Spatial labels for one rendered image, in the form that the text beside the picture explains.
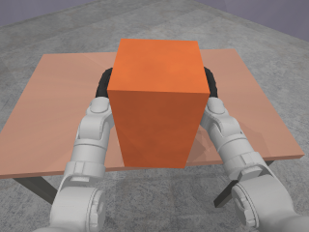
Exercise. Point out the right robot forearm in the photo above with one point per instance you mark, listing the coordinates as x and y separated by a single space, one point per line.
240 160

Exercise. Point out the robot left hand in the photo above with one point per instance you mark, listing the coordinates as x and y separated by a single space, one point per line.
103 84

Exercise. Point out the robot right upper arm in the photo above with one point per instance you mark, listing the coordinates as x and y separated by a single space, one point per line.
262 203

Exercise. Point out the robot right hand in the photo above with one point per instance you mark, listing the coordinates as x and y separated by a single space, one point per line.
211 83

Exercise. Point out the left robot forearm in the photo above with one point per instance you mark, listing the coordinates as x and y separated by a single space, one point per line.
86 165

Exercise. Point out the table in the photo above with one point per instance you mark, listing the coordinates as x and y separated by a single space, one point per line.
37 139

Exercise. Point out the carton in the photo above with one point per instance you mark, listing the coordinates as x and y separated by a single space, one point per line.
158 91

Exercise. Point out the robot left upper arm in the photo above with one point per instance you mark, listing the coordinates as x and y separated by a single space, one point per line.
77 209

